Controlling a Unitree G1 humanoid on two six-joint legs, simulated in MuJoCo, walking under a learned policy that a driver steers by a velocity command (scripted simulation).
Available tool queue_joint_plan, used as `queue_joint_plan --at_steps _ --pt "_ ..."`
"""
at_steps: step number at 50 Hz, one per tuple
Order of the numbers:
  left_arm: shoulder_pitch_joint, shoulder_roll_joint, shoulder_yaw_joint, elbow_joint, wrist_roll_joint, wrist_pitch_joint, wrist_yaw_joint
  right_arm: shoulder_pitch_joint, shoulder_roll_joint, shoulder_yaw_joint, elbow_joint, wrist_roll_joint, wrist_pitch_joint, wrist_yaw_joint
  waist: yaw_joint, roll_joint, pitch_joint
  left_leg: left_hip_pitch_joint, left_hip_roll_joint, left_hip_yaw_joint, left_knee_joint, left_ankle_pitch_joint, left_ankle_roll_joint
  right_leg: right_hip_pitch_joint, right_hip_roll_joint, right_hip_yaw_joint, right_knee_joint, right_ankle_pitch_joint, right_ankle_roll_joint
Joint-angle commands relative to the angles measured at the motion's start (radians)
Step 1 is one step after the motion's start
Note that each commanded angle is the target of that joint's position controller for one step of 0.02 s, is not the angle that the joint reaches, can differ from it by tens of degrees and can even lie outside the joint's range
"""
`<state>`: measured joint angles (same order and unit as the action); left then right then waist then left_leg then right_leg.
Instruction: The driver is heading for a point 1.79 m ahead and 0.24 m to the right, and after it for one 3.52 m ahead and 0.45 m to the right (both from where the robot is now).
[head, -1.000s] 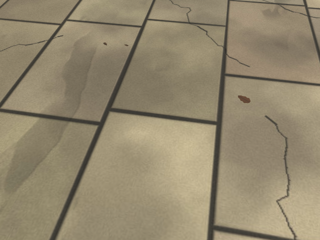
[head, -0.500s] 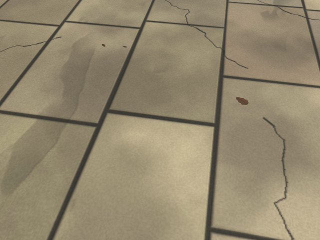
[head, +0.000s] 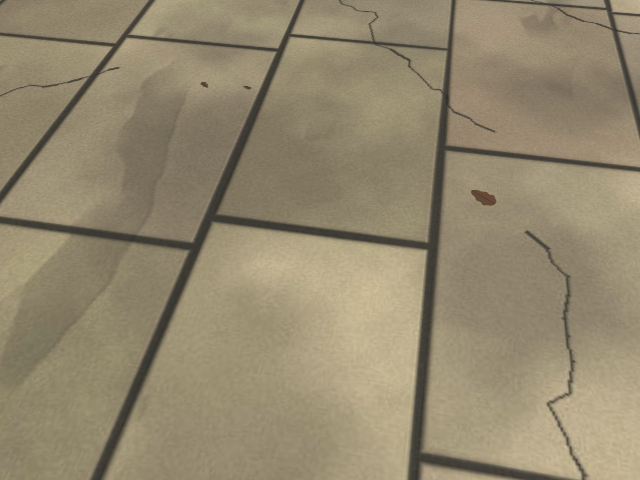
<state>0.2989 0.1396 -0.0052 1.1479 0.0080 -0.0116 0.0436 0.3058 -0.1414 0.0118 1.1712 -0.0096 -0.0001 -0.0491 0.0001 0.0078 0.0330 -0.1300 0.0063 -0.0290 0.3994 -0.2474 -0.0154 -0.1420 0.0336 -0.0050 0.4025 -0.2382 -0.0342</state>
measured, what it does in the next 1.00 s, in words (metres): walks ahead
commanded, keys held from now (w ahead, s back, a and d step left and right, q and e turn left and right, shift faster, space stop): no key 0.30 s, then w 0.70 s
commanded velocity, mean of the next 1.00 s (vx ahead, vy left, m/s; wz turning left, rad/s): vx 0.24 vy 0.00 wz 0.00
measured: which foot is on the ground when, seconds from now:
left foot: down 0.00-1.00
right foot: down 0.00-0.58, up 0.60-1.00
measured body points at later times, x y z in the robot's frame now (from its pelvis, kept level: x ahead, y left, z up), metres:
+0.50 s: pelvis +0.02 +0.01 -0.01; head +0.01 +0.02 +0.44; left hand -0.04 +0.23 -0.17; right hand -0.01 -0.21 -0.16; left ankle -0.02 +0.11 -0.73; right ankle -0.01 -0.10 -0.74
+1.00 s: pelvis +0.23 +0.03 -0.02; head +0.27 +0.03 +0.43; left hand +0.42 +0.24 -0.15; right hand +0.08 -0.17 -0.15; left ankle +0.02 +0.11 -0.74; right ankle +0.37 -0.04 -0.73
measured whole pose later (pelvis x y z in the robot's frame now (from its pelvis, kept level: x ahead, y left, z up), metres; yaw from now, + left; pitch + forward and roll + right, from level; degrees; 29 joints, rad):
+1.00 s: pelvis +0.23 +0.03 -0.02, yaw +1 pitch +2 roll -1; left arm -0.02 0.17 0.03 0.91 0.02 -0.06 -0.02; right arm 0.56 -0.12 0.00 1.14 -0.02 -0.11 -0.02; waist -0.06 0.00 0.07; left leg 0.17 -0.03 0.04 0.26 -0.44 0.05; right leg -0.53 0.03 -0.14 0.58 -0.13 -0.12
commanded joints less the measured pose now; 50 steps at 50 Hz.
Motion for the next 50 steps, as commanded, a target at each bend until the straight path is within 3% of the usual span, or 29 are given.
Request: queue_joint_plan --at_steps 1,15,17,19,21,22,23,25,26,28,29,30,31,32,33,35,38,40,43,46,48,50 --pt "0.078 0.076 0.011 -0.005 0.000 -0.003 0.003 0.084 -0.070 -0.010 -0.001 0.000 -0.002 -0.002 0.000 -0.005 0.047 -0.040 0.073 -0.056 -0.054 0.161 0.035 -0.017 -0.110 0.095 -0.068 0.180 -0.020" --pt "0.091 0.066 0.012 -0.006 0.000 -0.003 0.003 0.096 -0.059 -0.012 0.000 0.000 -0.002 -0.002 0.000 -0.005 0.055 -0.045 0.073 -0.056 -0.056 0.144 0.035 -0.026 -0.109 0.097 -0.074 0.150 -0.020" --pt "0.099 0.073 0.016 -0.006 0.001 0.001 0.001 0.104 -0.055 -0.013 0.001 -0.005 0.000 0.000 0.004 -0.017 0.046 -0.054 0.046 -0.039 -0.051 -0.003 0.042 -0.030 -0.092 0.102 -0.097 -0.052 -0.028" --pt "0.113 0.115 0.036 -0.011 0.002 0.012 -0.001 0.099 -0.062 -0.021 -0.017 -0.012 0.004 0.005 0.010 -0.066 0.079 -0.127 -0.011 0.005 0.040 -0.244 0.063 -0.068 -0.093 0.147 -0.112 -0.376 -0.071" --pt "0.177 0.140 0.053 -0.007 0.004 0.020 -0.006 0.060 -0.036 -0.018 -0.055 -0.028 0.002 0.018 0.043 -0.129 0.145 -0.272 -0.043 0.051 0.176 -0.312 0.072 -0.073 -0.190 0.300 -0.190 -0.614 -0.135" --pt "0.202 0.153 0.061 -0.004 0.006 0.020 -0.006 0.045 -0.019 -0.015 -0.075 -0.034 -0.006 0.024 0.049 -0.161 0.162 -0.322 -0.037 0.087 0.261 -0.262 0.073 -0.065 -0.260 0.386 -0.238 -0.667 -0.173" --pt "0.206 0.149 0.064 -0.005 0.009 0.016 -0.009 0.020 -0.022 -0.015 -0.095 -0.038 -0.017 0.029 0.054 -0.156 0.176 -0.323 -0.009 0.085 0.322 -0.216 0.076 -0.098 -0.306 0.441 -0.268 -0.643 -0.200" --pt "0.159 0.157 0.071 -0.026 0.017 0.005 -0.014 0.024 -0.030 -0.022 -0.116 -0.028 -0.040 0.041 0.023 -0.125 0.160 -0.290 0.013 0.073 0.318 -0.222 0.086 -0.127 -0.311 0.416 -0.264 -0.526 -0.202" --pt "0.121 0.160 0.073 -0.039 0.012 0.000 -0.017 0.060 -0.024 -0.024 -0.113 -0.022 -0.050 0.046 -0.006 -0.117 0.147 -0.212 0.008 0.083 0.247 -0.202 0.094 -0.164 -0.285 0.361 -0.239 -0.480 -0.185" --pt "0.024 0.147 0.074 -0.072 -0.002 -0.007 -0.021 0.234 -0.008 -0.030 -0.054 -0.007 -0.063 0.045 -0.094 -0.078 0.133 0.102 -0.048 0.116 0.040 -0.099 0.106 -0.353 -0.183 0.220 -0.111 -0.432 -0.135" --pt "-0.015 0.106 0.064 -0.097 0.001 -0.019 -0.025 0.326 -0.053 -0.045 -0.031 -0.014 -0.069 0.036 -0.129 0.032 0.122 0.231 0.045 -0.032 -0.068 -0.178 0.114 -0.465 -0.110 0.125 0.074 -0.366 -0.100" --pt "-0.038 0.019 0.040 -0.137 -0.003 -0.032 -0.035 0.439 -0.160 -0.072 -0.019 -0.014 -0.072 0.030 -0.157 0.277 0.070 0.304 0.292 -0.445 -0.286 -0.484 0.172 -0.586 0.019 -0.059 0.406 -0.287 -0.052" --pt "-0.049 0.088 0.054 -0.156 0.033 -0.035 -0.042 0.425 -0.183 -0.081 -0.011 -0.015 -0.058 0.030 -0.123 0.228 0.142 0.196 0.380 -0.599 -0.324 -0.593 0.230 -0.646 -0.015 -0.033 0.580 -0.295 -0.065" --pt "-0.056 0.097 0.056 -0.156 0.041 -0.041 -0.054 0.320 -0.140 -0.070 -0.049 -0.016 -0.059 0.033 -0.067 0.108 0.195 0.115 0.354 -0.536 -0.321 -0.549 0.232 -0.648 -0.065 0.003 0.658 -0.202 -0.072" --pt "-0.042 0.076 0.051 -0.148 0.031 -0.050 -0.063 0.254 -0.126 -0.066 -0.074 -0.013 -0.068 0.036 -0.035 0.066 0.191 0.085 0.310 -0.441 -0.325 -0.424 0.215 -0.626 -0.085 0.015 0.666 -0.120 -0.068" --pt "-0.030 0.084 0.058 -0.136 0.028 -0.057 -0.076 0.220 -0.092 -0.053 -0.089 -0.008 -0.089 0.034 -0.007 0.041 0.148 0.116 0.240 -0.274 -0.324 -0.145 0.185 -0.588 -0.103 -0.003 0.644 -0.012 -0.047" --pt "-0.068 0.076 0.061 -0.152 0.026 -0.044 -0.079 0.299 -0.073 -0.042 -0.057 -0.008 -0.103 0.032 -0.010 0.063 0.101 0.186 0.197 -0.138 -0.273 0.212 0.176 -0.614 -0.089 -0.050 0.635 0.047 -0.029" --pt "-0.155 0.068 0.057 -0.189 0.024 -0.038 -0.077 0.328 -0.070 -0.034 -0.048 -0.009 -0.106 0.030 -0.023 0.077 0.101 0.189 0.185 -0.088 -0.254 0.381 0.180 -0.633 -0.079 -0.079 0.583 0.067 -0.018" --pt "-0.308 0.051 0.043 -0.254 0.015 -0.037 -0.078 0.326 -0.076 -0.027 -0.051 -0.011 -0.108 0.027 -0.044 0.093 0.127 0.140 0.163 -0.036 -0.250 0.508 0.180 -0.572 -0.053 -0.123 0.391 0.113 -0.016" --pt "-0.354 0.064 0.038 -0.283 0.008 -0.037 -0.074 0.322 -0.108 -0.031 -0.047 -0.012 -0.113 0.023 -0.039 0.120 0.124 0.137 0.178 -0.012 -0.230 0.646 0.180 -0.439 -0.021 -0.155 0.241 0.125 -0.051" --pt "-0.279 0.099 0.051 -0.271 0.007 -0.042 -0.062 0.291 -0.132 -0.037 -0.049 -0.011 -0.118 0.021 0.011 0.120 0.074 0.168 0.193 0.012 -0.121 0.912 0.168 -0.302 0.018 -0.160 0.203 0.107 -0.093" --pt "-0.023 0.141 0.078 -0.191 0.004 -0.057 -0.047 0.255 -0.160 -0.047 -0.054 -0.007 -0.114 0.020 0.123 0.102 -0.062 0.175 0.179 0.041 0.172 1.012 0.145 -0.039 0.054 -0.149 0.122 0.131 -0.132"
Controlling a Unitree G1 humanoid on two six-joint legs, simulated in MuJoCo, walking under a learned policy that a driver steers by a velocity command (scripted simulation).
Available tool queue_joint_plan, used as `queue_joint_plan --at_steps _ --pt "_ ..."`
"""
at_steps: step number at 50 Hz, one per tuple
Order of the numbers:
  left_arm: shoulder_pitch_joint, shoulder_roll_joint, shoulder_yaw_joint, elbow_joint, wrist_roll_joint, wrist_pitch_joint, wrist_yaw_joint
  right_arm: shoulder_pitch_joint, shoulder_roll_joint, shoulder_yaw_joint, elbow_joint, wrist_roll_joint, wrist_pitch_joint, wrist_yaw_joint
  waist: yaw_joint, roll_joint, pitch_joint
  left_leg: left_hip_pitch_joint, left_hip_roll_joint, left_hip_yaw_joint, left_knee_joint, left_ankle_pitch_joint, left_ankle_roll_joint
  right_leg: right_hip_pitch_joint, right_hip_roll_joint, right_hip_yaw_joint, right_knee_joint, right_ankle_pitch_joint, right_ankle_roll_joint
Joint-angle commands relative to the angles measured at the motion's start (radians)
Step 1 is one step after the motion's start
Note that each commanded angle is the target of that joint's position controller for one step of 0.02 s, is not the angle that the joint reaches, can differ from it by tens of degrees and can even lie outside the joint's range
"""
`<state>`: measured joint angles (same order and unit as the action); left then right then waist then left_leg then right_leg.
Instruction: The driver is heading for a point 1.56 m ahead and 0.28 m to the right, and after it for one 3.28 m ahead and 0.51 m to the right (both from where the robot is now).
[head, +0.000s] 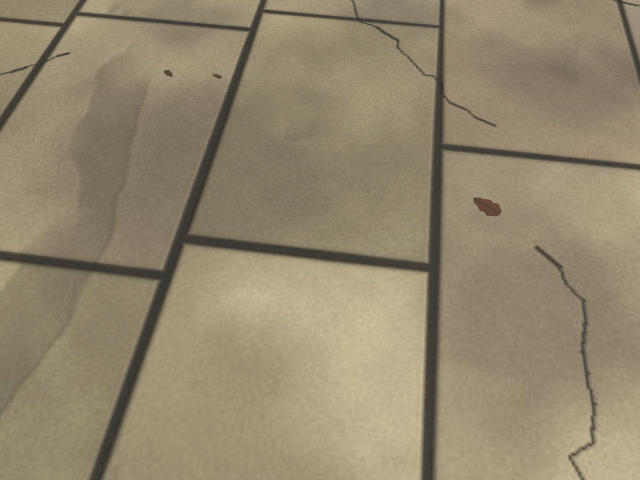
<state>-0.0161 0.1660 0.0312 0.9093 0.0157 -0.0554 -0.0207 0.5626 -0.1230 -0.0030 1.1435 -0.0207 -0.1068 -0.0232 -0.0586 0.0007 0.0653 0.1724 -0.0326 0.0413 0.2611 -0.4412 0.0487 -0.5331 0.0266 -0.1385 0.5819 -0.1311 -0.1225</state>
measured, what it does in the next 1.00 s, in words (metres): walks ahead: right foot, then left foot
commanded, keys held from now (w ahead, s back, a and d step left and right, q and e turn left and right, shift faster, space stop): w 0.86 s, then w+e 0.14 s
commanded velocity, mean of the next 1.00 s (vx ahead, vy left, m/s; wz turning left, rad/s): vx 0.49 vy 0.00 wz -0.02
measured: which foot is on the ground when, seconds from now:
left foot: down 0.00-0.04, up 0.06-0.56, down 0.58-1.00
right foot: up 0.00-0.00, down 0.02-0.56, up 0.58-1.00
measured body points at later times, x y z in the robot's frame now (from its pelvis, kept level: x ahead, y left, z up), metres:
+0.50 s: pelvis +0.28 +0.00 +0.01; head +0.32 +0.00 +0.46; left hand +0.17 +0.21 -0.13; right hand +0.47 -0.21 -0.11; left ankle +0.45 +0.10 -0.69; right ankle +0.14 -0.07 -0.72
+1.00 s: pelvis +0.56 +0.02 +0.02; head +0.58 +0.02 +0.47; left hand +0.72 +0.23 -0.11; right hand +0.47 -0.20 -0.12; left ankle +0.46 +0.08 -0.72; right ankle +0.72 -0.12 -0.67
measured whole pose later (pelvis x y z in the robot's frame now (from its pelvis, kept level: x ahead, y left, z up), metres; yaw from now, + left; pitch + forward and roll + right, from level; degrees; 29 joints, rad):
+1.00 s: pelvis +0.56 +0.02 +0.02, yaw -3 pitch +0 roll +1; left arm 0.08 0.18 0.04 0.91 0.02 -0.03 -0.03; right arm 0.47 -0.16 -0.03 1.07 -0.02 -0.11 -0.01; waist -0.04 -0.03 0.04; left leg 0.07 -0.09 0.12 0.16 -0.25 0.08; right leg -0.63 -0.08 -0.05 0.72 -0.02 -0.05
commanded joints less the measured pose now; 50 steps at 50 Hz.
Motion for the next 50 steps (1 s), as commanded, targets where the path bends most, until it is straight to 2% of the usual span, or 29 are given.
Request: queue_joint_plan --at_steps 1,2,3,4,5,6,7,8,11,14,17,20,23,25,26,27,28,29,30,31,32,33,34,35,36,37,40,45,50 --pt "0.436 0.153 0.059 0.092 0.011 -0.020 0.026 -0.010 -0.173 -0.031 -0.035 0.009 -0.005 -0.001 0.236 0.091 -0.168 -0.266 0.187 -0.017 0.521 0.996 0.073 0.570 -0.016 0.063 -0.085 -0.010 -0.067" --pt "0.553 0.251 0.084 0.102 0.038 -0.022 0.030 0.042 -0.083 -0.015 -0.066 0.024 -0.001 0.009 0.225 -0.076 -0.295 -0.519 0.082 0.029 0.888 0.453 0.052 0.806 -0.310 0.449 -0.122 -0.196 -0.146" --pt "0.508 0.263 0.088 0.099 0.019 -0.009 0.015 0.087 -0.084 -0.028 -0.068 0.035 0.004 0.017 0.177 -0.164 -0.342 -0.733 -0.054 -0.054 1.150 -0.058 0.046 0.839 -0.454 0.876 -0.314 -0.266 -0.257" --pt "0.383 0.217 0.077 0.084 -0.005 -0.008 0.011 -0.018 -0.128 -0.040 -0.099 0.014 0.010 0.017 0.128 -0.079 -0.184 -0.811 0.031 -0.103 1.164 0.040 0.062 0.695 -0.409 0.769 -0.360 -0.393 -0.222" --pt "0.304 0.140 0.057 0.069 -0.011 -0.016 0.007 -0.111 -0.134 -0.043 -0.125 0.002 0.006 0.022 0.113 -0.019 -0.068 -0.811 0.069 -0.093 1.105 0.125 0.064 0.541 -0.371 0.633 -0.393 -0.344 -0.186" --pt "0.276 0.095 0.043 0.074 -0.003 -0.028 0.006 -0.138 -0.113 -0.045 -0.128 -0.001 0.007 0.024 0.079 0.022 -0.011 -0.764 0.100 -0.093 1.042 0.167 0.064 0.432 -0.325 0.529 -0.418 -0.220 -0.151" --pt "0.284 0.059 0.029 0.088 -0.003 -0.037 0.012 -0.134 -0.098 -0.047 -0.126 -0.014 0.019 0.028 0.045 0.022 0.002 -0.704 0.120 -0.093 0.989 0.182 0.058 0.357 -0.272 0.437 -0.432 -0.126 -0.112" --pt "0.305 0.055 0.024 0.101 -0.001 -0.045 0.017 -0.099 -0.072 -0.044 -0.120 -0.020 0.032 0.035 0.024 -0.014 -0.008 -0.661 0.126 -0.089 0.952 0.179 0.046 0.327 -0.262 0.386 -0.435 -0.049 -0.109" --pt "0.382 0.084 0.022 0.127 -0.002 -0.063 0.023 -0.160 -0.073 -0.048 -0.144 -0.020 0.057 0.043 0.011 -0.026 0.012 -0.708 0.133 -0.053 0.874 0.214 0.021 0.326 -0.226 0.288 -0.451 0.098 -0.103" --pt "0.450 0.100 0.018 0.135 -0.005 -0.061 0.024 -0.327 -0.095 -0.052 -0.204 -0.018 0.065 0.051 0.042 -0.036 0.045 -0.822 0.146 -0.014 0.742 0.328 -0.002 0.377 -0.203 0.235 -0.473 0.182 -0.087" --pt "0.506 0.092 0.009 0.140 -0.007 -0.060 0.024 -0.465 -0.086 -0.044 -0.250 -0.006 0.062 0.056 0.076 -0.047 0.054 -0.824 0.123 0.024 0.555 0.421 -0.015 0.420 -0.178 0.185 -0.463 0.302 -0.059" --pt "0.569 0.097 0.005 0.156 -0.007 -0.062 0.031 -0.562 -0.078 -0.036 -0.279 0.001 0.059 0.057 0.108 -0.066 0.050 -0.803 0.090 0.056 0.419 0.467 -0.007 0.503 -0.185 0.167 -0.445 0.395 -0.046" --pt "0.600 0.106 0.006 0.171 0.004 -0.058 0.039 -0.621 -0.091 -0.037 -0.305 0.002 0.051 0.055 0.118 -0.073 0.054 -0.807 0.069 0.063 0.342 0.428 0.020 0.616 -0.219 0.166 -0.403 0.485 -0.059" --pt "0.577 0.120 0.009 0.171 0.009 -0.058 0.045 -0.595 -0.107 -0.044 -0.307 0.001 0.043 0.049 0.088 -0.079 0.038 -0.741 0.041 0.069 0.301 0.353 0.052 0.661 -0.237 0.152 -0.333 0.654 -0.058" --pt "0.560 0.131 0.012 0.170 0.010 -0.057 0.047 -0.543 -0.120 -0.051 -0.293 -0.001 0.039 0.043 0.060 -0.088 0.008 -0.664 0.013 0.078 0.287 0.307 0.070 0.671 -0.240 0.144 -0.264 0.789 -0.050" --pt "0.548 0.142 0.016 0.170 0.012 -0.055 0.048 -0.440 -0.138 -0.062 -0.261 -0.001 0.033 0.035 0.017 -0.090 -0.045 -0.554 -0.016 0.083 0.262 0.280 0.091 0.677 -0.235 0.136 -0.146 0.880 -0.041" --pt "0.525 0.148 0.017 0.165 0.006 -0.050 0.046 -0.279 -0.158 -0.076 -0.207 -0.007 0.024 0.027 -0.053 -0.071 -0.123 -0.362 -0.024 0.083 0.190 0.335 0.114 0.622 -0.208 0.111 0.034 0.836 -0.024" --pt "0.516 0.124 0.009 0.139 -0.006 -0.052 0.042 -0.111 -0.223 -0.097 -0.168 -0.032 0.017 0.016 -0.112 -0.021 -0.229 -0.099 0.139 -0.086 0.187 0.275 0.161 0.419 -0.172 0.092 0.294 0.540 -0.011" --pt "0.644 0.013 -0.011 0.121 -0.051 -0.048 0.028 -0.034 -0.322 -0.125 -0.161 -0.046 0.021 0.019 -0.063 0.215 -0.369 0.203 0.460 -0.602 0.116 0.219 0.331 0.034 0.020 0.040 0.723 -0.207 0.038" --pt "0.570 0.118 0.018 0.126 -0.022 -0.044 0.031 -0.115 -0.272 -0.117 -0.166 -0.005 0.037 0.031 -0.047 0.070 -0.332 0.123 0.431 -0.699 0.020 0.153 0.315 -0.066 0.016 0.178 0.815 -0.331 0.022" --pt "0.471 0.118 0.023 0.086 -0.013 -0.046 0.029 -0.233 -0.226 -0.100 -0.184 0.007 0.035 0.035 -0.005 0.051 -0.165 -0.033 0.397 -0.526 -0.008 0.158 0.275 -0.112 -0.039 0.190 0.782 -0.244 0.017" --pt "0.419 0.107 0.023 0.075 -0.008 -0.051 0.026 -0.284 -0.168 -0.085 -0.188 0.003 0.026 0.039 0.017 0.001 -0.091 -0.153 0.356 -0.428 -0.046 0.255 0.242 -0.086 -0.070 0.190 0.725 -0.185 0.018" --pt "0.408 0.093 0.026 0.077 0.003 -0.042 0.024 -0.289 -0.133 -0.074 -0.176 0.001 0.018 0.035 0.047 -0.002 -0.047 -0.238 0.311 -0.341 -0.064 0.335 0.205 -0.045 -0.093 0.188 0.671 -0.164 0.022" --pt "0.439 0.067 0.023 0.080 0.016 -0.027 0.018 -0.279 -0.105 -0.063 -0.158 0.004 0.013 0.030 0.079 0.015 -0.038 -0.305 0.277 -0.274 -0.086 0.365 0.178 0.010 -0.109 0.184 0.625 -0.150 0.032" --pt "0.444 0.052 0.023 0.085 0.022 -0.015 0.014 -0.246 -0.095 -0.057 -0.142 0.004 0.003 0.028 0.086 0.023 -0.025 -0.333 0.256 -0.235 -0.084 0.473 0.163 0.040 -0.111 0.179 0.598 -0.147 0.038" --pt "0.449 0.036 0.021 0.081 0.024 -0.006 0.008 -0.223 -0.119 -0.061 -0.131 0.005 -0.003 0.024 0.098 0.045 -0.037 -0.328 0.255 -0.218 -0.091 0.487 0.173 0.033 -0.108 0.164 0.578 -0.145 0.049" --pt "0.332 0.058 0.026 0.039 0.024 0.011 -0.004 -0.175 -0.154 -0.063 -0.120 0.007 -0.009 0.022 0.092 0.044 -0.001 -0.327 0.229 -0.158 -0.132 0.496 0.165 -0.057 -0.132 0.135 0.489 -0.061 0.075" --pt "0.124 0.059 0.017 -0.029 0.007 0.014 -0.009 -0.091 -0.156 -0.054 -0.109 0.007 -0.006 0.022 0.043 0.057 0.030 -0.249 0.201 -0.077 -0.151 0.582 0.130 -0.130 -0.128 0.092 0.248 0.092 0.094" --pt "0.001 0.053 0.007 -0.071 0.002 0.008 -0.012 -0.016 -0.150 -0.049 -0.083 -0.003 -0.010 0.008 0.006 0.066 0.054 -0.121 0.238 0.014 -0.134 0.685 0.110 -0.119 -0.080 0.062 0.083 0.124 0.049"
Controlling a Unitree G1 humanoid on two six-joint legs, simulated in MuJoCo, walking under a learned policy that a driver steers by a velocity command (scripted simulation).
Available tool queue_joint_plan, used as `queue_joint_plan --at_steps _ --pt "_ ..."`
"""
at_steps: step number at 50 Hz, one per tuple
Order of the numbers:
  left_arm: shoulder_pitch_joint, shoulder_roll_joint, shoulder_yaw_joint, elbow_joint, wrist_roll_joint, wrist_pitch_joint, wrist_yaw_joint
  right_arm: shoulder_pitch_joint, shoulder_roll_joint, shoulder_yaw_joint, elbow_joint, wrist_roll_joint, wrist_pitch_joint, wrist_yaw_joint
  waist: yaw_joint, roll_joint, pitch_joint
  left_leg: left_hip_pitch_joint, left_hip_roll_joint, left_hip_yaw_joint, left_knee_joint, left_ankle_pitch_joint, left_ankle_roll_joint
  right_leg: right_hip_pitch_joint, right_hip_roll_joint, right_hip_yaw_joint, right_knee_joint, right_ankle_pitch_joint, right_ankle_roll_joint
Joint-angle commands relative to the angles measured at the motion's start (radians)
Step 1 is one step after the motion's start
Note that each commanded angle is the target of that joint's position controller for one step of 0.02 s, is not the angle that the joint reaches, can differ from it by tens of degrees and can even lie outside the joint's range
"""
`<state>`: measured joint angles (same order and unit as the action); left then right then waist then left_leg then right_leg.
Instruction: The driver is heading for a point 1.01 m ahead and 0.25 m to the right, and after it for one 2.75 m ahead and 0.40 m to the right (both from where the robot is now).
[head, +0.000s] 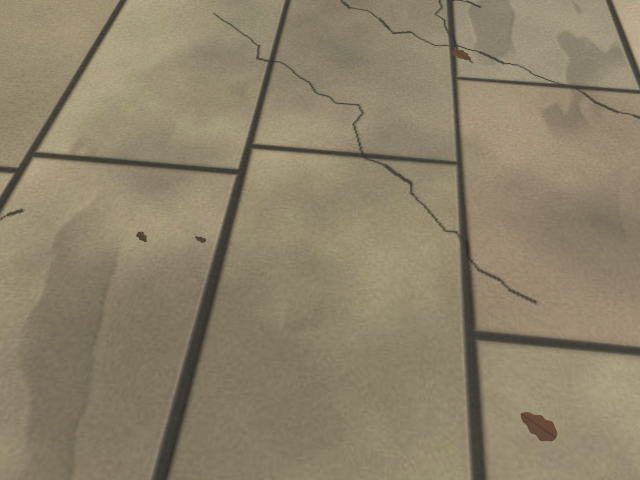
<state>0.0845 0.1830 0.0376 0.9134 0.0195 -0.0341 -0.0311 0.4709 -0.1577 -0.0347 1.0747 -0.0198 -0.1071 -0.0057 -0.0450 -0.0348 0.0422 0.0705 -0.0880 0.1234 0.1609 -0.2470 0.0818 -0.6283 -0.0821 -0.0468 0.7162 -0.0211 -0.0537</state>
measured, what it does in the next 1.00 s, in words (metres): walks ahead, turning right: right foot, then left foot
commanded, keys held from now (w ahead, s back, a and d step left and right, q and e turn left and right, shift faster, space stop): w+e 0.50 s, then w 0.50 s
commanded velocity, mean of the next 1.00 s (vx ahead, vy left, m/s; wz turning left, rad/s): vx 0.50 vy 0.00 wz -0.34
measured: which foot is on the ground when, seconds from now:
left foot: down 0.00-0.16, up 0.18-0.70, down 0.72-1.00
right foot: up 0.00-0.12, down 0.14-0.72, up 0.74-1.00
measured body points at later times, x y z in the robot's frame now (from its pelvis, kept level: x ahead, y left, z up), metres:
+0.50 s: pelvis +0.27 -0.06 +0.00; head +0.29 -0.08 +0.45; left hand +0.30 +0.21 -0.12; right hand +0.39 -0.33 -0.11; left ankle +0.45 +0.09 -0.67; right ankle +0.20 -0.09 -0.74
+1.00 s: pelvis +0.55 -0.09 +0.01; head +0.57 -0.08 +0.45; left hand +0.75 +0.11 -0.13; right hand +0.45 -0.33 -0.13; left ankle +0.55 -0.01 -0.74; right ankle +0.54 -0.24 -0.67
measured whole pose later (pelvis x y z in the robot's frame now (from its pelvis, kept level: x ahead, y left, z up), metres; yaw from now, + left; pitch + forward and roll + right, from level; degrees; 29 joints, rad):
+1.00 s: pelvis +0.55 -0.09 +0.01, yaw -22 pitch +1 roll +1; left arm 0.20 0.25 0.05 0.85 0.04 -0.04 -0.03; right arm 0.39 -0.22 -0.05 0.93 -0.01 -0.09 0.01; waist -0.03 -0.05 0.02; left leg -0.10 -0.07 0.06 0.26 -0.17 0.08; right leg -0.58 -0.07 0.03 0.98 -0.21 -0.04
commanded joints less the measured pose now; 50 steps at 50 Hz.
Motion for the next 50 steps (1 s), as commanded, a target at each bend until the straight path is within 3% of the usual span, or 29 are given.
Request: queue_joint_plan --at_steps 1,4,6,7,8,9,10,11,12,13,15,19,23,30,33,34,35,36,37,38,39,40,41,42,43,45,50 --pt "-0.114 0.038 0.001 -0.084 0.000 -0.016 -0.002 0.080 -0.116 -0.018 -0.010 -0.006 -0.008 -0.014 -0.007 0.101 0.082 0.011 0.304 -0.054 -0.017 0.523 0.076 -0.021 0.036 -0.037 -0.074 -0.005 -0.033" --pt "-0.074 0.051 0.011 -0.083 0.007 -0.024 0.001 0.049 -0.143 -0.023 -0.013 -0.008 -0.005 -0.028 0.032 0.115 0.049 0.070 0.325 0.000 0.117 0.857 0.062 0.086 0.094 -0.086 -0.124 -0.113 -0.087" --pt "0.089 0.083 0.032 -0.037 0.010 -0.031 0.010 0.023 -0.175 -0.031 -0.021 -0.010 0.007 -0.033 0.101 0.127 -0.050 0.080 0.323 0.033 0.373 1.057 0.050 0.260 0.166 -0.121 -0.159 -0.182 -0.134" --pt "0.234 0.111 0.049 0.008 0.019 -0.037 0.013 0.006 -0.186 -0.034 -0.034 -0.003 0.013 -0.032 0.167 0.113 -0.123 -0.016 0.307 0.056 0.579 0.952 0.030 0.457 0.165 -0.086 -0.229 -0.141 -0.166" --pt "0.381 0.199 0.078 0.031 0.036 -0.039 0.022 -0.014 -0.166 -0.028 -0.078 0.004 0.011 -0.026 0.223 0.024 -0.228 -0.243 0.267 0.072 0.899 0.593 0.005 0.700 -0.037 0.178 -0.248 -0.192 -0.235" --pt "0.368 0.275 0.098 0.020 0.021 -0.025 0.022 0.031 -0.105 -0.022 -0.130 0.032 0.001 -0.004 0.150 -0.224 -0.310 -0.650 0.012 0.011 1.275 -0.262 -0.044 0.939 -0.296 0.768 -0.397 -0.156 -0.416" --pt "0.312 0.250 0.092 0.017 -0.005 -0.013 0.017 -0.073 -0.164 -0.033 -0.150 0.007 -0.005 0.001 0.140 -0.032 -0.241 -0.778 0.084 -0.163 1.300 -0.203 -0.025 0.895 -0.255 0.714 -0.432 -0.182 -0.381" --pt "0.247 0.210 0.081 0.006 -0.009 -0.012 0.020 -0.154 -0.159 -0.031 -0.184 0.012 -0.017 0.006 0.122 0.002 -0.128 -0.806 0.128 -0.166 1.245 -0.112 -0.024 0.772 -0.233 0.581 -0.448 -0.137 -0.343" --pt "0.211 0.159 0.068 0.006 -0.006 -0.015 0.019 -0.164 -0.153 -0.032 -0.184 0.011 -0.022 0.005 0.080 0.085 -0.054 -0.757 0.161 -0.163 1.150 -0.061 -0.030 0.643 -0.190 0.495 -0.475 -0.024 -0.297" --pt "0.193 0.136 0.060 0.004 -0.010 -0.022 0.025 -0.176 -0.145 -0.033 -0.192 -0.006 -0.009 0.003 0.049 0.094 -0.027 -0.702 0.182 -0.169 1.084 -0.054 -0.044 0.554 -0.142 0.425 -0.485 0.055 -0.266" --pt "0.203 0.135 0.055 0.005 -0.019 -0.038 0.030 -0.143 -0.118 -0.029 -0.198 -0.027 0.030 0.007 0.015 0.048 -0.033 -0.620 0.189 -0.161 1.006 -0.063 -0.075 0.468 -0.100 0.357 -0.500 0.157 -0.257" --pt "0.281 0.178 0.062 0.010 -0.023 -0.047 0.033 -0.282 -0.125 -0.029 -0.261 -0.029 0.061 0.018 0.038 0.015 -0.002 -0.696 0.191 -0.122 0.841 0.050 -0.123 0.453 -0.038 0.308 -0.529 0.172 -0.222" --pt "0.369 0.182 0.062 0.005 -0.022 -0.038 0.031 -0.440 -0.134 -0.026 -0.328 -0.022 0.068 0.024 0.098 -0.015 -0.002 -0.771 0.171 -0.120 0.686 0.191 -0.134 0.541 -0.022 0.331 -0.514 0.196 -0.166" --pt "0.460 0.173 0.051 0.009 -0.005 -0.038 0.049 -0.610 -0.129 -0.003 -0.408 -0.012 0.050 0.038 0.156 -0.044 0.015 -0.755 0.119 -0.095 0.457 0.233 -0.091 0.705 -0.049 0.346 -0.454 0.332 -0.156" --pt "0.403 0.204 0.053 -0.003 -0.002 -0.047 0.056 -0.498 -0.165 -0.014 -0.390 -0.008 0.035 0.030 0.086 -0.060 -0.008 -0.536 0.080 -0.092 0.355 0.161 -0.035 0.690 -0.065 0.332 -0.376 0.526 -0.113" --pt "0.390 0.218 0.055 -0.003 0.000 -0.051 0.053 -0.397 -0.190 -0.025 -0.358 -0.005 0.029 0.020 0.045 -0.059 -0.057 -0.413 0.048 -0.079 0.333 0.127 -0.015 0.692 -0.051 0.317 -0.273 0.650 -0.098" --pt "0.372 0.220 0.054 -0.004 -0.002 -0.054 0.046 -0.254 -0.211 -0.036 -0.318 -0.006 0.020 0.008 -0.026 -0.026 -0.133 -0.231 0.060 -0.084 0.278 0.170 0.011 0.650 -0.009 0.275 -0.103 0.641 -0.081" --pt "0.376 0.177 0.042 -0.032 -0.010 -0.060 0.040 -0.099 -0.268 -0.050 -0.299 -0.029 0.012 -0.008 -0.078 0.046 -0.256 0.012 0.244 -0.276 0.288 0.080 0.059 0.488 0.036 0.250 0.146 0.361 -0.069" --pt "0.537 0.090 0.028 -0.026 -0.053 -0.053 0.037 -0.040 -0.369 -0.078 -0.283 -0.044 0.021 -0.003 -0.022 0.301 -0.378 0.260 0.512 -0.745 0.222 0.067 0.217 0.177 0.219 0.142 0.499 -0.366 -0.022" --pt "0.510 0.177 0.040 -0.010 -0.014 -0.047 0.045 -0.095 -0.293 -0.069 -0.280 -0.011 0.037 0.011 0.002 0.189 -0.304 0.160 0.504 -0.874 0.134 -0.049 0.220 0.070 0.177 0.170 0.597 -0.460 -0.034" --pt "0.403 0.177 0.041 -0.029 -0.001 -0.044 0.040 -0.194 -0.219 -0.050 -0.299 -0.001 0.037 0.015 0.023 0.092 -0.134 0.001 0.459 -0.707 0.111 -0.065 0.196 0.043 0.131 0.174 0.588 -0.373 -0.032" --pt "0.332 0.157 0.034 -0.046 0.004 -0.046 0.033 -0.235 -0.175 -0.038 -0.297 -0.006 0.032 0.018 0.028 0.036 -0.067 -0.099 0.406 -0.582 0.086 0.027 0.170 0.051 0.100 0.170 0.536 -0.320 -0.030" --pt "0.303 0.150 0.035 -0.056 0.008 -0.040 0.026 -0.232 -0.162 -0.032 -0.284 -0.009 0.026 0.016 0.042 0.058 -0.037 -0.153 0.361 -0.490 0.067 0.118 0.143 0.068 0.076 0.159 0.490 -0.305 -0.027" --pt "0.306 0.139 0.032 -0.059 0.017 -0.030 0.018 -0.223 -0.149 -0.026 -0.265 -0.004 0.021 0.014 0.063 0.081 -0.029 -0.199 0.313 -0.412 0.043 0.169 0.112 0.104 0.058 0.147 0.449 -0.290 -0.022" --pt "0.326 0.128 0.029 -0.056 0.019 -0.021 0.012 -0.200 -0.161 -0.027 -0.250 -0.001 0.012 0.015 0.072 0.125 -0.043 -0.209 0.315 -0.389 0.039 0.239 0.121 0.128 0.059 0.134 0.428 -0.290 -0.014" --pt "0.304 0.118 0.026 -0.060 0.025 -0.012 0.006 -0.152 -0.165 -0.029 -0.222 0.010 -0.002 0.020 0.076 0.121 -0.041 -0.202 0.303 -0.341 0.021 0.312 0.133 0.099 0.046 0.108 0.393 -0.276 -0.001" --pt "0.077 0.098 0.008 -0.132 0.021 -0.010 -0.008 -0.070 -0.175 -0.029 -0.183 0.014 0.001 0.019 0.037 0.105 0.014 -0.174 0.266 -0.248 -0.045 0.320 0.124 -0.022 -0.007 0.039 0.180 -0.111 0.035"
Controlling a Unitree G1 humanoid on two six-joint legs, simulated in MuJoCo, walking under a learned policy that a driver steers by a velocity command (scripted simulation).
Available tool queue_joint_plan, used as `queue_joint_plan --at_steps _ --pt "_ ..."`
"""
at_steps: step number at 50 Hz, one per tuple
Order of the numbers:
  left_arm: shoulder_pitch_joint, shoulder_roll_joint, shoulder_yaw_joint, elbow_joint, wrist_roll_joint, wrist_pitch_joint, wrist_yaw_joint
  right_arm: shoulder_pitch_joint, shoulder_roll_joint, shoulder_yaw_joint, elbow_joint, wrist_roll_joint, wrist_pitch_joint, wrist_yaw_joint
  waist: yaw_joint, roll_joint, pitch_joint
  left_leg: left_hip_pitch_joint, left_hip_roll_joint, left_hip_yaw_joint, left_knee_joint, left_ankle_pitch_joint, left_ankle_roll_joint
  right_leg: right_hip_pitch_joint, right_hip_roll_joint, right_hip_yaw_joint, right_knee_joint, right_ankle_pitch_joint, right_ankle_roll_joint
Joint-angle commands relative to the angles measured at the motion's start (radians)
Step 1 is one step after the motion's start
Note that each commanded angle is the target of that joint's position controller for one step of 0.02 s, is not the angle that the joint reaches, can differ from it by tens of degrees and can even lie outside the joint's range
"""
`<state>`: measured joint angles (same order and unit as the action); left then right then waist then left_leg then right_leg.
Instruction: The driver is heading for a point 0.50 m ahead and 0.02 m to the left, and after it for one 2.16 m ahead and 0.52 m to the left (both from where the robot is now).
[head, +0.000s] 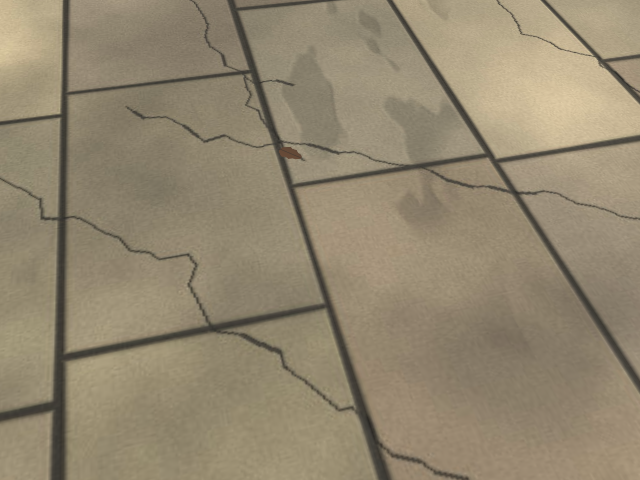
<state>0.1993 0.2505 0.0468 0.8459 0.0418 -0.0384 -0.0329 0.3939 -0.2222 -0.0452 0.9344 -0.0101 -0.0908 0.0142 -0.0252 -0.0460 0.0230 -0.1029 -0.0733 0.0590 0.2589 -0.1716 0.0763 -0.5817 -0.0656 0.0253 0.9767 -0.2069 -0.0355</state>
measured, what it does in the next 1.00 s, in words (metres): walks ahead, turning left: right foot, then left foot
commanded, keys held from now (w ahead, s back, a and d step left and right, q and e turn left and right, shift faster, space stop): w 0.46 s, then w+q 0.54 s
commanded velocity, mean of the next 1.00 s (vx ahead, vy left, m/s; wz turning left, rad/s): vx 0.50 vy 0.00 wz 0.18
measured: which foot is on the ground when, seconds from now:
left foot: down 0.00-0.26, up 0.28-0.80, down 0.82-1.00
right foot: up 0.00-0.24, down 0.26-0.84, up 0.86-1.00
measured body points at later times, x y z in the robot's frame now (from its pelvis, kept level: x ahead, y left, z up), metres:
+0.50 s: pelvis +0.25 -0.06 +0.00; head +0.27 -0.08 +0.45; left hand +0.27 +0.20 -0.13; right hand +0.33 -0.32 -0.14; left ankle +0.29 +0.10 -0.67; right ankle +0.25 -0.12 -0.75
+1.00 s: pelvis +0.51 +0.01 -0.01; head +0.54 +0.03 +0.44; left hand +0.54 +0.28 -0.14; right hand +0.65 -0.24 -0.14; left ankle +0.53 +0.06 -0.75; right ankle +0.50 -0.14 -0.66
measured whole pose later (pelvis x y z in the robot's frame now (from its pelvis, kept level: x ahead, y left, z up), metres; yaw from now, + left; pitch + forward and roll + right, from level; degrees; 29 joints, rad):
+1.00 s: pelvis +0.51 +0.01 -0.01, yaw +15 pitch +0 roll +0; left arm 0.22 0.23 0.03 0.85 0.04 -0.07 0.00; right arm 0.26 -0.26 -0.07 0.89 -0.01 -0.04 0.01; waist 0.00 -0.02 0.06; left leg -0.25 -0.14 0.03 0.41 -0.17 0.14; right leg -0.48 -0.07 0.01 1.18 -0.32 -0.01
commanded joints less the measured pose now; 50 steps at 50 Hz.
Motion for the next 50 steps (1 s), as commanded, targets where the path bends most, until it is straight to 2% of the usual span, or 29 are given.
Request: queue_joint_plan --at_steps 1,6,9,11,12,13,14,15,16,17,18,19,20,22,27,32,35,36,38,40,41,42,43,44,45,46,47,48,50 --pt "-0.076 0.023 -0.006 -0.076 -0.004 -0.007 -0.008 0.022 -0.112 -0.018 -0.036 0.005 -0.014 0.000 0.008 0.118 0.036 0.001 0.242 -0.165 -0.143 0.264 0.122 -0.058 -0.021 -0.046 -0.139 0.108 0.021" --pt "-0.216 0.021 -0.019 -0.117 -0.014 -0.013 -0.005 0.094 -0.132 -0.020 -0.005 0.000 -0.011 -0.004 -0.030 0.126 0.047 0.069 0.260 -0.133 -0.106 0.354 0.107 0.006 0.010 -0.084 -0.341 0.167 0.010" --pt "-0.232 0.039 -0.013 -0.130 -0.014 -0.019 0.001 0.098 -0.144 -0.022 0.009 -0.007 -0.003 -0.012 -0.019 0.131 0.052 0.134 0.298 -0.142 -0.052 0.441 0.098 0.052 0.029 -0.086 -0.405 0.093 -0.023" --pt "-0.130 0.057 -0.001 -0.099 -0.008 -0.028 0.011 0.077 -0.157 -0.025 0.014 -0.006 0.003 -0.017 0.035 0.129 0.004 0.151 0.292 -0.120 0.085 0.643 0.076 0.206 0.076 -0.102 -0.472 0.039 -0.055" --pt "0.012 0.074 0.011 -0.048 0.000 -0.038 0.020 0.069 -0.150 -0.021 0.016 -0.002 0.008 -0.017 0.095 0.094 -0.072 0.114 0.251 -0.080 0.253 0.680 0.057 0.389 0.097 -0.111 -0.537 0.067 -0.080" --pt "0.187 0.135 0.030 -0.007 0.021 -0.049 0.032 0.055 -0.126 -0.011 -0.010 0.004 0.008 -0.017 0.161 0.035 -0.186 -0.052 0.208 -0.045 0.493 0.467 0.034 0.641 -0.045 0.040 -0.546 0.018 -0.129" --pt "0.275 0.243 0.058 0.003 0.035 -0.045 0.038 0.145 -0.020 0.013 -0.045 0.036 0.007 -0.011 0.136 -0.189 -0.304 -0.407 0.047 0.036 0.861 -0.117 -0.016 0.914 -0.338 0.490 -0.618 -0.066 -0.248" --pt "0.247 0.211 0.056 0.007 -0.011 -0.031 0.031 0.122 -0.123 -0.016 -0.027 0.005 0.014 -0.018 0.129 -0.100 -0.282 -0.509 0.036 -0.079 0.973 -0.341 -0.001 0.848 -0.352 0.629 -0.695 -0.067 -0.266" --pt "0.147 0.156 0.040 -0.002 -0.025 -0.028 0.026 0.049 -0.126 -0.022 -0.044 -0.003 0.016 -0.014 0.083 -0.042 -0.132 -0.546 0.093 -0.108 0.986 -0.262 0.008 0.716 -0.302 0.469 -0.707 -0.086 -0.239" --pt "0.085 0.100 0.026 -0.009 -0.025 -0.034 0.020 0.008 -0.103 -0.016 -0.052 -0.004 0.012 -0.007 0.062 -0.011 -0.055 -0.525 0.127 -0.108 0.934 -0.193 0.006 0.590 -0.253 0.361 -0.750 -0.028 -0.212" --pt "0.055 0.074 0.019 -0.007 -0.024 -0.040 0.021 -0.006 -0.089 -0.016 -0.050 -0.007 0.018 -0.002 0.035 -0.019 -0.018 -0.487 0.152 -0.100 0.883 -0.156 0.001 0.514 -0.202 0.278 -0.784 0.007 -0.178" --pt "0.045 0.048 0.011 0.005 -0.029 -0.046 0.024 0.002 -0.082 -0.015 -0.042 -0.022 0.033 0.004 0.009 -0.023 0.007 -0.442 0.168 -0.094 0.849 -0.127 -0.008 0.450 -0.150 0.207 -0.814 0.056 -0.139" --pt "0.059 0.061 0.013 0.013 -0.029 -0.053 0.026 0.030 -0.065 -0.012 -0.035 -0.026 0.043 0.012 -0.005 -0.053 -0.013 -0.408 0.165 -0.083 0.840 -0.114 -0.018 0.432 -0.154 0.181 -0.823 0.112 -0.152" --pt "0.106 0.074 0.017 0.040 -0.036 -0.067 0.025 -0.006 -0.066 -0.015 -0.041 -0.029 0.054 0.019 -0.010 -0.023 0.001 -0.438 0.173 -0.070 0.820 -0.076 -0.036 0.433 -0.143 0.142 -0.847 0.188 -0.169" --pt "0.198 0.080 0.018 0.082 -0.028 -0.071 0.030 -0.188 -0.065 -0.014 -0.090 -0.015 0.063 0.024 0.029 0.000 0.054 -0.593 0.176 -0.085 0.691 0.077 -0.057 0.502 -0.135 0.034 -0.892 0.225 -0.153" --pt "0.238 0.073 0.010 0.106 -0.025 -0.076 0.041 -0.324 -0.046 0.000 -0.136 -0.016 0.057 0.029 0.058 -0.009 0.082 -0.575 0.139 -0.039 0.491 0.193 -0.037 0.562 -0.136 -0.082 -0.885 0.342 -0.120" --pt "0.279 0.078 0.008 0.131 -0.021 -0.072 0.053 -0.395 -0.041 0.007 -0.171 -0.021 0.052 0.034 0.077 -0.008 0.096 -0.563 0.126 0.014 0.394 0.158 -0.005 0.652 -0.161 -0.128 -0.840 0.459 -0.113" --pt "0.282 0.086 0.009 0.136 -0.019 -0.069 0.057 -0.401 -0.043 0.006 -0.179 -0.022 0.051 0.035 0.074 -0.011 0.094 -0.550 0.115 0.030 0.370 0.123 0.010 0.684 -0.170 -0.141 -0.807 0.529 -0.108" --pt "0.262 0.110 0.013 0.137 -0.017 -0.063 0.065 -0.361 -0.055 0.000 -0.176 -0.023 0.049 0.031 0.045 -0.033 0.057 -0.463 0.064 0.075 0.341 0.033 0.049 0.726 -0.178 -0.177 -0.689 0.826 -0.094" --pt "0.245 0.139 0.021 0.134 -0.012 -0.048 0.068 -0.212 -0.087 -0.019 -0.137 -0.027 0.046 0.024 -0.018 -0.051 -0.041 -0.292 -0.010 0.108 0.311 -0.051 0.098 0.737 -0.179 -0.208 -0.433 1.039 -0.084" --pt "0.233 0.147 0.022 0.123 -0.018 -0.041 0.067 -0.066 -0.117 -0.037 -0.093 -0.036 0.038 0.019 -0.083 -0.030 -0.121 -0.086 -0.019 0.074 0.239 -0.015 0.133 0.640 -0.162 -0.229 -0.220 0.929 -0.065" --pt "0.221 0.122 0.014 0.083 -0.023 -0.044 0.063 0.082 -0.208 -0.068 -0.067 -0.048 0.037 0.006 -0.140 0.069 -0.229 0.167 0.176 -0.184 0.213 -0.078 0.201 0.411 -0.125 -0.241 0.096 0.565 -0.038" --pt "0.248 0.048 0.005 0.019 -0.045 -0.055 0.041 0.036 -0.295 -0.092 -0.087 -0.028 0.048 0.002 -0.063 0.325 -0.306 0.420 0.442 -0.778 0.075 -0.010 0.380 -0.019 0.131 -0.170 0.464 -0.305 0.017" --pt "0.140 0.116 0.016 0.004 -0.022 -0.063 0.038 0.018 -0.269 -0.088 -0.083 0.001 0.059 0.003 -0.083 0.120 -0.253 0.391 0.408 -0.727 0.042 0.011 0.355 -0.138 0.068 0.019 0.494 -0.249 0.000" --pt "0.082 0.099 0.011 -0.023 -0.032 -0.077 0.032 -0.039 -0.226 -0.077 -0.086 0.004 0.061 -0.004 -0.059 0.082 -0.134 0.266 0.388 -0.590 0.029 0.069 0.320 -0.162 0.019 0.023 0.435 -0.160 -0.004" --pt "0.084 0.095 0.010 -0.019 -0.032 -0.082 0.034 -0.074 -0.173 -0.064 -0.084 0.000 0.059 -0.004 -0.015 0.005 -0.050 0.128 0.343 -0.502 0.002 0.177 0.272 -0.109 -0.014 0.016 0.334 -0.115 0.001" --pt "0.074 0.088 0.011 -0.024 -0.017 -0.068 0.034 -0.102 -0.152 -0.056 -0.085 0.004 0.053 -0.009 0.018 -0.003 -0.014 0.036 0.292 -0.431 -0.012 0.247 0.242 -0.056 -0.035 0.021 0.266 -0.113 0.014" --pt "0.102 0.076 0.008 -0.020 -0.001 -0.046 0.033 -0.121 -0.137 -0.050 -0.089 0.008 0.047 -0.011 0.045 0.018 -0.019 -0.019 0.257 -0.377 -0.026 0.286 0.224 0.003 -0.042 0.019 0.222 -0.109 0.028" --pt "0.104 0.063 0.007 -0.031 0.010 -0.013 0.026 -0.099 -0.153 -0.051 -0.085 0.015 0.030 -0.009 0.058 0.043 -0.025 -0.056 0.222 -0.338 -0.039 0.348 0.223 0.024 -0.040 0.000 0.161 -0.106 0.054"
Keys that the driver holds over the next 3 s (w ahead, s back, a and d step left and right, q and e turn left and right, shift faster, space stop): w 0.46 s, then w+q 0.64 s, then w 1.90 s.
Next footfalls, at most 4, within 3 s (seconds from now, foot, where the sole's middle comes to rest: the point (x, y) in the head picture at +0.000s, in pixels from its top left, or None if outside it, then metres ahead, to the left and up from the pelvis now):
0.26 right None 0.29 -0.12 -0.79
0.82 left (285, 445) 0.57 0.06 -0.79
1.38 right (307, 306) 0.92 0.01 -0.79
1.92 left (196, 253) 1.09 0.31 -0.79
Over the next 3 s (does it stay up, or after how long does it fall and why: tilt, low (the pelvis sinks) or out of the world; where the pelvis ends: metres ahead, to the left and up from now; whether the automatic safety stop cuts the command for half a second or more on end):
stays up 1.51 0.39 -0.02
